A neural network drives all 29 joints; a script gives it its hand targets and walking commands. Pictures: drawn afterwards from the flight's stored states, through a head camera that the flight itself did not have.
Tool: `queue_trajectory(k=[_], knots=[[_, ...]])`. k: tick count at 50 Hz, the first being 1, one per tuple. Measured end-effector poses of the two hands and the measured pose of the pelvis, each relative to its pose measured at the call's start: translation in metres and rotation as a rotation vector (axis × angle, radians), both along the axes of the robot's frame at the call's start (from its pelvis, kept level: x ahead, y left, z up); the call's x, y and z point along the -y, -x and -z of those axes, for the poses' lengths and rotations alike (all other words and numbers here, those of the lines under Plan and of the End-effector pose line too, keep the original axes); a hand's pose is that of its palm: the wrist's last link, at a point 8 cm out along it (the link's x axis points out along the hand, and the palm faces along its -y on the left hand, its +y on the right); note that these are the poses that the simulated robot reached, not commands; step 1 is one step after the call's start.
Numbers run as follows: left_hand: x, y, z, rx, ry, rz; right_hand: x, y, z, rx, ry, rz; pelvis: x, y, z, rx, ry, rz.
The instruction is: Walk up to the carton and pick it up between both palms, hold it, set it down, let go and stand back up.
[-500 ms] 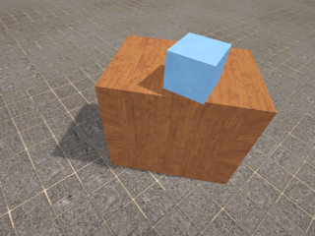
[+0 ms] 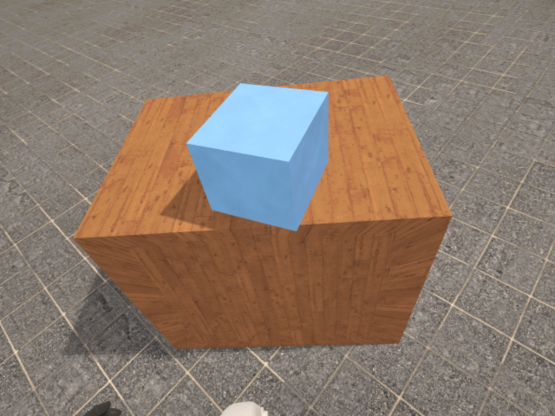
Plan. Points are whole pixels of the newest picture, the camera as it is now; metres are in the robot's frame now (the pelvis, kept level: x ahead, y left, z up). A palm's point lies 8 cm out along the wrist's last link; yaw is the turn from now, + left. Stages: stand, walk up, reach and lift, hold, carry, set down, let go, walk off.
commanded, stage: walk up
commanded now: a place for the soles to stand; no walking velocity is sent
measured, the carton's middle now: (267, 153) +0.63 +0.08 +0.02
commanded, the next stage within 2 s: none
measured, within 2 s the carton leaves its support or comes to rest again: neither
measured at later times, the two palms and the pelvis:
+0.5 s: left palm (110, 353) +0.26 +0.35 -0.10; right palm (494, 336) +0.27 -0.27 -0.05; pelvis +0.17 +0.04 +0.00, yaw -1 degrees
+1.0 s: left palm (130, 293) +0.35 +0.33 -0.07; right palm (518, 346) +0.27 -0.32 -0.10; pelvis +0.20 +0.01 +0.00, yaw +0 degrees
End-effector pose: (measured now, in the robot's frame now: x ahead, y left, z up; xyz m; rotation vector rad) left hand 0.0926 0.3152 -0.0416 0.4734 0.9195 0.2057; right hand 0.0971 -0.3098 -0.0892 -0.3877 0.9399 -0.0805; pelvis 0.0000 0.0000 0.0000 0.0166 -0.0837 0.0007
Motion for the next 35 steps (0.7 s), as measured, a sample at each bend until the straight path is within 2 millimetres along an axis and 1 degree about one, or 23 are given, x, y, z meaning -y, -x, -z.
queue_trajectory(k=[5, 7, 10, 13, 15, 18, 19, 21, 24, 27, 29, 31, 33, 35], knots=[[-0.007, -0.010, 0.001, -0.044, -0.003, -0.037, 0.002, -0.038, -0.012, -0.012, 0.016, -0.008, 0.000, -0.038, -0.007, -0.008, 0.012, 0.007], [-0.010, -0.018, 0.005, -0.054, 0.004, -0.042, 0.002, -0.054, -0.017, -0.017, 0.029, -0.008, -0.001, -0.054, -0.007, -0.012, 0.019, 0.008], [-0.015, -0.032, 0.015, -0.077, 0.025, -0.044, -0.002, -0.083, -0.024, -0.005, 0.050, -0.007, -0.007, -0.079, -0.006, -0.017, 0.028, 0.007], [-0.023, -0.052, 0.031, -0.097, 0.057, -0.051, -0.011, -0.118, -0.029, 0.019, 0.079, -0.010, -0.017, -0.105, -0.001, -0.021, 0.037, -0.001], [-0.030, -0.069, 0.045, -0.105, 0.079, -0.055, -0.019, -0.141, -0.029, 0.038, 0.103, -0.015, -0.026, -0.123, 0.007, -0.024, 0.041, -0.004], [-0.036, -0.097, 0.064, -0.116, 0.106, -0.061, -0.032, -0.168, -0.029, 0.064, 0.128, -0.016, -0.036, -0.141, 0.014, -0.015, 0.005, -0.004], [-0.035, -0.106, 0.066, -0.122, 0.111, -0.057, -0.035, -0.173, -0.030, 0.072, 0.130, -0.014, -0.039, -0.145, 0.014, -0.010, 0.014, 0.000], [-0.035, -0.125, 0.067, -0.129, 0.110, -0.033, -0.040, -0.177, -0.034, 0.075, 0.124, 0.007, -0.040, -0.153, 0.011, 0.001, 0.034, 0.006], [-0.035, -0.154, 0.062, -0.115, 0.107, 0.006, -0.040, -0.173, -0.038, 0.045, 0.126, 0.040, -0.039, -0.165, 0.004, 0.007, 0.043, 0.014], [-0.035, -0.178, 0.058, -0.100, 0.103, 0.015, -0.033, -0.169, -0.037, 0.005, 0.132, 0.065, -0.036, -0.176, 0.003, 0.008, 0.039, 0.016], [-0.033, -0.190, 0.057, -0.097, 0.091, 0.017, -0.027, -0.170, -0.030, -0.012, 0.125, 0.079, -0.033, -0.180, 0.005, 0.010, 0.033, 0.018], [-0.030, -0.199, 0.058, -0.096, 0.071, 0.020, -0.020, -0.175, -0.020, -0.019, 0.106, 0.091, -0.028, -0.184, 0.011, 0.016, 0.028, 0.021], [-0.026, -0.205, 0.057, -0.097, 0.048, 0.017, -0.013, -0.181, -0.007, -0.024, 0.080, 0.103, -0.023, -0.187, 0.016, 0.026, 0.035, 0.021], [-0.021, -0.210, 0.053, -0.097, 0.037, 0.015, -0.011, -0.187, 0.003, -0.035, 0.051, 0.116, -0.019, -0.189, 0.016, 0.024, 0.041, 0.013]])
